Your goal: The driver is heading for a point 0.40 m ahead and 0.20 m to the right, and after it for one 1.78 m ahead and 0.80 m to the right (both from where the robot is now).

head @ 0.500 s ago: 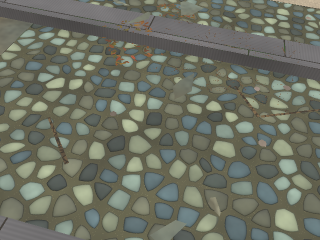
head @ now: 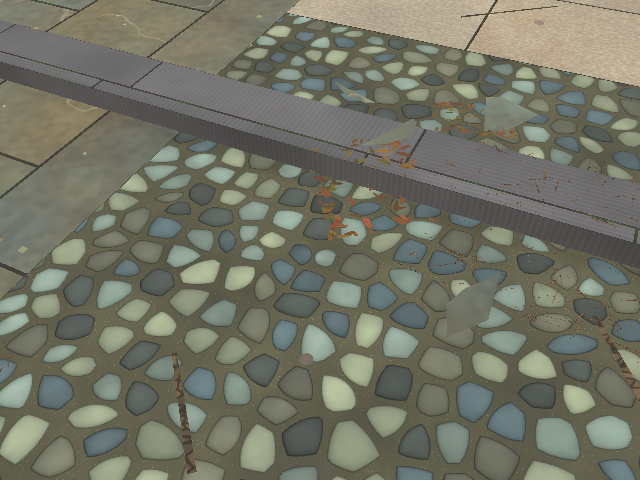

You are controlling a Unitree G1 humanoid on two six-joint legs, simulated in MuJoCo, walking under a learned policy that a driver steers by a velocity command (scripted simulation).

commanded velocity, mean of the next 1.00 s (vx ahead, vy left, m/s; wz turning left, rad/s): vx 0.49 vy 0.00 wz -0.85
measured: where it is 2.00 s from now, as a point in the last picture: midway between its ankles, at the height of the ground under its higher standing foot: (391, 408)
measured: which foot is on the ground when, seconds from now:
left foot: up 0.00-0.26, down 0.28-0.66, up 0.68-1.00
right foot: down 0.00-0.28, up 0.30-0.64, down 0.66-1.00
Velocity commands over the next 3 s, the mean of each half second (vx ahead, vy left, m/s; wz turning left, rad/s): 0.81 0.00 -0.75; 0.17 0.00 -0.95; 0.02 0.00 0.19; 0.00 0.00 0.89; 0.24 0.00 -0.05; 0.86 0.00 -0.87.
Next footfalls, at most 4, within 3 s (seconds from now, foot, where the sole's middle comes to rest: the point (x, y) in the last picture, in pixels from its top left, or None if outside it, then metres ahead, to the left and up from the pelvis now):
0.28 left None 0.41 0.11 -0.74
0.66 right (454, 445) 0.63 -0.21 -0.74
1.08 left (399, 367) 0.81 -0.11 -0.74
1.42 right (433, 464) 0.58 -0.16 -0.74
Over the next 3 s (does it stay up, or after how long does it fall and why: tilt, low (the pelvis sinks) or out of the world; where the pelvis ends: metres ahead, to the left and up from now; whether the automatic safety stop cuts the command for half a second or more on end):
stays up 1.03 -0.31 0.00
